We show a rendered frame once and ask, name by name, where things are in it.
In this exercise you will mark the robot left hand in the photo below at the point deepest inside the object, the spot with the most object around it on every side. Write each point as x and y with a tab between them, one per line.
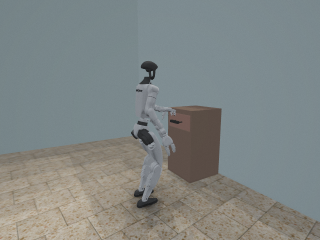
168	109

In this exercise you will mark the robot right hand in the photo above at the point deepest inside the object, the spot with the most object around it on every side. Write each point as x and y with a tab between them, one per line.
166	141

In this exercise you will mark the drawer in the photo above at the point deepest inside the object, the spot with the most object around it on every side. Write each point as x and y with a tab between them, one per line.
184	119

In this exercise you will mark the handle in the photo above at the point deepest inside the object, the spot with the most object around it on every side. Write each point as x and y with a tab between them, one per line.
175	121

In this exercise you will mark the humanoid robot head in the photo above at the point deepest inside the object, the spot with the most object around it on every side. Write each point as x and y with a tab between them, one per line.
148	66

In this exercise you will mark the robot torso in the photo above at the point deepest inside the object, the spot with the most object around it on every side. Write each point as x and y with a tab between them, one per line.
140	104

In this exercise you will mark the robot right forearm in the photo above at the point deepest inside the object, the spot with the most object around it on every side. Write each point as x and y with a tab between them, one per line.
156	122

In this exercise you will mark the robot right upper arm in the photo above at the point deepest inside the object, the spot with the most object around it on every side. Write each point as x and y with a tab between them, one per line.
152	94

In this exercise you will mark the cabinet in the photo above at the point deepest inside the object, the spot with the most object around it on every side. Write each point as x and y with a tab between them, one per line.
196	155

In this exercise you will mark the robot left forearm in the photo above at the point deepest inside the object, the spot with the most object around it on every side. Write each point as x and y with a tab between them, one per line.
159	108

